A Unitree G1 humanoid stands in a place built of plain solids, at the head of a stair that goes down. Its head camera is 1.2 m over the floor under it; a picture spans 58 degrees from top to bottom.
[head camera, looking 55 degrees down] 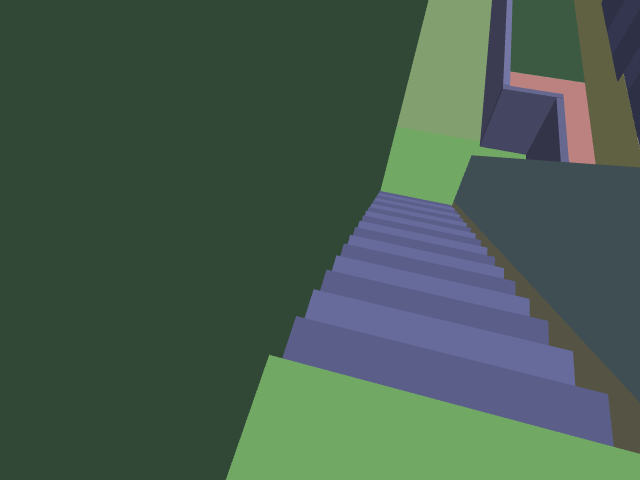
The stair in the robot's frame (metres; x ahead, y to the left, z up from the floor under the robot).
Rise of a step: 0.21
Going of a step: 0.23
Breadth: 1.04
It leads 15 degrees to the right of straight ahead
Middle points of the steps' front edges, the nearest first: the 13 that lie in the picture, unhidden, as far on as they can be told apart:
0.31 -0.36 0.00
0.52 -0.42 -0.21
0.74 -0.48 -0.41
0.96 -0.53 -0.62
1.18 -0.59 -0.83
1.40 -0.65 -1.03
1.62 -0.71 -1.24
1.84 -0.77 -1.45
2.06 -0.83 -1.66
2.28 -0.89 -1.86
2.50 -0.95 -2.07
2.72 -1.01 -2.28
2.94 -1.07 -2.48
